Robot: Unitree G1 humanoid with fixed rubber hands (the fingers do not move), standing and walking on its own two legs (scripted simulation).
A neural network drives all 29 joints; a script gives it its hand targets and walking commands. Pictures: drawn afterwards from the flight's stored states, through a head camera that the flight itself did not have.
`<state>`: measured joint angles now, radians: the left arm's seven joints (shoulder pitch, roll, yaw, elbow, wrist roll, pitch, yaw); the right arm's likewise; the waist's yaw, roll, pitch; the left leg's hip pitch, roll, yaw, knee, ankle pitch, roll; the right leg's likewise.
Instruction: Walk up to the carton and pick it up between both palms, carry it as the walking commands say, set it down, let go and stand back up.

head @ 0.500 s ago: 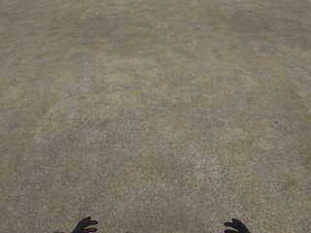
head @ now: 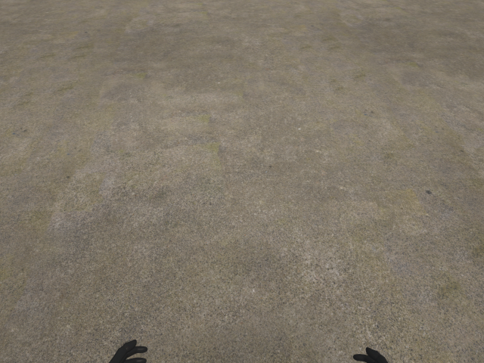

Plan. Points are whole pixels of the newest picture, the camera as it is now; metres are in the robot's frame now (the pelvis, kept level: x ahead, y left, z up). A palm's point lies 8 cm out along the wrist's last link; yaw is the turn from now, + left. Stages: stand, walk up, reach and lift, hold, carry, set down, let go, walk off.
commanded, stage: stand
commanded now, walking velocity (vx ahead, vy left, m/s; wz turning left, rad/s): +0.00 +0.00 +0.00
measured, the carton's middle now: out of the picture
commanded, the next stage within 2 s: walk up in 0.48 s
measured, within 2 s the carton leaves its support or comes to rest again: neither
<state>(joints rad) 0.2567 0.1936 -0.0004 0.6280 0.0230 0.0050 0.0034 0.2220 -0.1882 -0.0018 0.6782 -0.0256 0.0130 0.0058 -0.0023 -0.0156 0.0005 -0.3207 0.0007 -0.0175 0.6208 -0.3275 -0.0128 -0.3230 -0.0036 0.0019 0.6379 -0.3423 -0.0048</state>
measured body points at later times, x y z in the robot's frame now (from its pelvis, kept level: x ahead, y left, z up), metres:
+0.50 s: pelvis +0.00 +0.00 +0.00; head +0.02 +0.00 +0.45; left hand +0.12 +0.23 -0.11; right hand +0.13 -0.23 -0.11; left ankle +0.00 +0.13 -0.73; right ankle +0.00 -0.12 -0.73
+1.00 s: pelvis -0.01 +0.04 +0.00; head +0.01 +0.08 +0.44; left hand -0.01 +0.33 -0.15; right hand +0.14 -0.20 -0.11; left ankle -0.04 +0.15 -0.73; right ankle +0.00 -0.12 -0.73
